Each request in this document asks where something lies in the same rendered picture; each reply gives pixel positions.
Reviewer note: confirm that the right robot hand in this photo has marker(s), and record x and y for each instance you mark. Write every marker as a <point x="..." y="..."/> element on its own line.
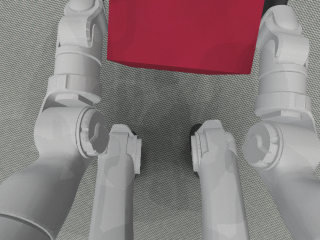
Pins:
<point x="270" y="3"/>

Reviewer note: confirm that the robot left forearm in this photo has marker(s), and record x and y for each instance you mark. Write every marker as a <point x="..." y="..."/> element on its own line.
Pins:
<point x="78" y="56"/>

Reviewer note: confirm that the robot right forearm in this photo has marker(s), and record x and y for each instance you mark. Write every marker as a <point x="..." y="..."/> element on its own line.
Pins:
<point x="283" y="70"/>

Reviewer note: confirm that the robot right upper arm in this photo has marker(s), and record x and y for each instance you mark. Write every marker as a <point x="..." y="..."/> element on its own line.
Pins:
<point x="285" y="156"/>

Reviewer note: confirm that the robot right foot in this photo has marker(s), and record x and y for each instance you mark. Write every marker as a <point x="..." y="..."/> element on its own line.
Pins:
<point x="192" y="133"/>

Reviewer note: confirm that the right robot shin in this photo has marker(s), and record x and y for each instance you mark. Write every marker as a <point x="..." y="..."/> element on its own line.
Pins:
<point x="230" y="140"/>

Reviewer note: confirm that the robot left upper arm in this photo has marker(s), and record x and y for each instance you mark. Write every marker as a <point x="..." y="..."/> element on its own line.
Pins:
<point x="35" y="201"/>

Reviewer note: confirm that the carton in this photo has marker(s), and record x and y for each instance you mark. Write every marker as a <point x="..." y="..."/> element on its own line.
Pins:
<point x="209" y="37"/>

